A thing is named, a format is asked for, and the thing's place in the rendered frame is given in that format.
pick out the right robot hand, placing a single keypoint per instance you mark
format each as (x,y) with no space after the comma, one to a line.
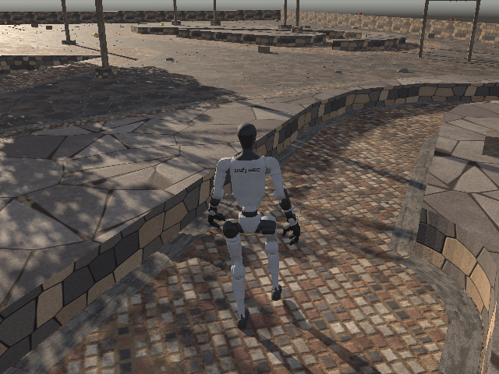
(295,234)

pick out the right robot upper arm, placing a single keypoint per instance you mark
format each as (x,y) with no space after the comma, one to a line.
(276,177)

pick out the right robot forearm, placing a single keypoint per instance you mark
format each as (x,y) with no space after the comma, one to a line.
(286,206)

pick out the robot torso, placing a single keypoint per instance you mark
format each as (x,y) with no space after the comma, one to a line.
(248,188)

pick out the left robot forearm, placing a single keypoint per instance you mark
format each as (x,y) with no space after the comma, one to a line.
(213,205)

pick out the robot right foot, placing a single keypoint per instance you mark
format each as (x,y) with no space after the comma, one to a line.
(276,294)

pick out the left robot upper arm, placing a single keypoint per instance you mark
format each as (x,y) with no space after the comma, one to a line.
(219,178)

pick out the left robot hand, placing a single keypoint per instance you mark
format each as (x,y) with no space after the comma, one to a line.
(217,216)

